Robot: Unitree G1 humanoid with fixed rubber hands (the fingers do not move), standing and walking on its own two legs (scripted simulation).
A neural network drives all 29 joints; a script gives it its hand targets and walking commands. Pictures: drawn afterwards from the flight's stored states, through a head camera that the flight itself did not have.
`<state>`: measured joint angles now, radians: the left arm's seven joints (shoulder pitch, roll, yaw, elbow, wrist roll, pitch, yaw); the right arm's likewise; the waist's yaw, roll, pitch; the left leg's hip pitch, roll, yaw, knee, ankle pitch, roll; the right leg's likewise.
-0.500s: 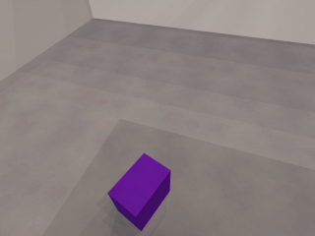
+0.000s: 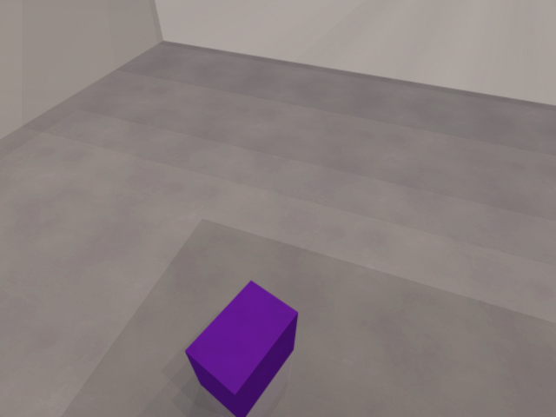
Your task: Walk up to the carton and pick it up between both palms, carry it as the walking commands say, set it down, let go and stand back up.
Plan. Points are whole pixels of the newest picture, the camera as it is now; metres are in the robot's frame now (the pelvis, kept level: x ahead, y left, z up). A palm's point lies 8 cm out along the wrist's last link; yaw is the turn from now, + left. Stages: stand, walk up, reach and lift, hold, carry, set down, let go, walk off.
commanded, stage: walk up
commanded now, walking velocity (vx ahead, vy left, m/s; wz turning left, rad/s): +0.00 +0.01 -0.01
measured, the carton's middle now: (246, 350) +0.49 +0.09 -0.64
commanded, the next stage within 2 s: none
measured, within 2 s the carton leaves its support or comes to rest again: neither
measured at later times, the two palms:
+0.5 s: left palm out of the picture -0.01 +0.25 -0.16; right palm out of the picture -0.01 -0.19 -0.15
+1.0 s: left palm out of the picture -0.04 +0.22 -0.12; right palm out of the picture +0.03 -0.25 -0.14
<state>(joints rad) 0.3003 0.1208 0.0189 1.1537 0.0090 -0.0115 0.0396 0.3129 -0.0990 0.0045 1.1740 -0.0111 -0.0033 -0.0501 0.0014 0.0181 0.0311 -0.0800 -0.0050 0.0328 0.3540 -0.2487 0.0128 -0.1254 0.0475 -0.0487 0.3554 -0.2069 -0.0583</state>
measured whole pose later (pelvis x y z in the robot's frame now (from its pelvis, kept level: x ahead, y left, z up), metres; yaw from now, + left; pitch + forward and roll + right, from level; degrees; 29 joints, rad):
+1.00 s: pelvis -0.03 -0.02 +0.00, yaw +4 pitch +2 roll +3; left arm 0.29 0.16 0.07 1.00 0.03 -0.01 0.07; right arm 0.23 -0.18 -0.07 0.98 -0.04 0.03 -0.01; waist 0.01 -0.01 0.05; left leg -0.41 0.01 0.04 0.92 -0.46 -0.03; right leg -0.20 -0.01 -0.04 0.39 -0.23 -0.06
